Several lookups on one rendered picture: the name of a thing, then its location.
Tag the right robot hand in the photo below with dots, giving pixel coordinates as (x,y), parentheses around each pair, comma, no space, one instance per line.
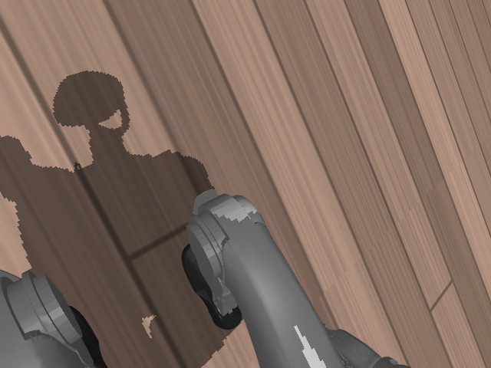
(353,352)

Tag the left robot foot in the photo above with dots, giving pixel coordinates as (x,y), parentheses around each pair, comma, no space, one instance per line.
(90,340)

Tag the right robot foot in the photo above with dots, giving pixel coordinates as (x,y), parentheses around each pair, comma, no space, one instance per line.
(199,285)

